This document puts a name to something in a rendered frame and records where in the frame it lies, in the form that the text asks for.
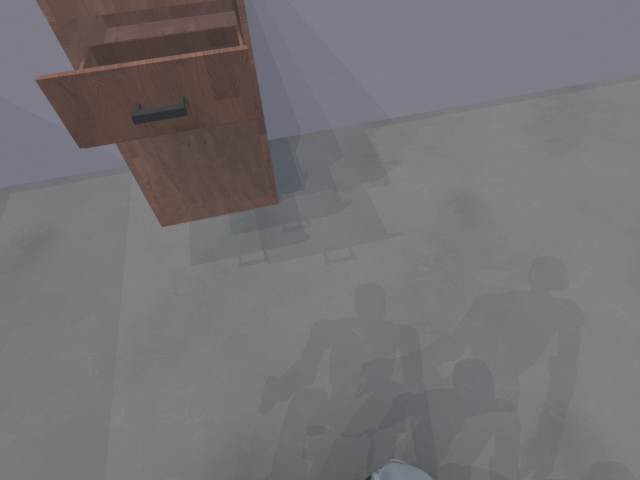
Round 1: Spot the drawer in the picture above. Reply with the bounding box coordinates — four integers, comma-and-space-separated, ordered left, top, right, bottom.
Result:
35, 24, 260, 149

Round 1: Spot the cabinet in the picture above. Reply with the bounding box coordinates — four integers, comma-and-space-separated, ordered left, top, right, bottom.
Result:
36, 0, 279, 227

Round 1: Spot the right robot shin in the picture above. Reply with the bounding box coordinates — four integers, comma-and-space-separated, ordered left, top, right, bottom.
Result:
381, 460, 406, 469

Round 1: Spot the handle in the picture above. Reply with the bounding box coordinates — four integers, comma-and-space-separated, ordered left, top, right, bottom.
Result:
131, 95, 187, 124

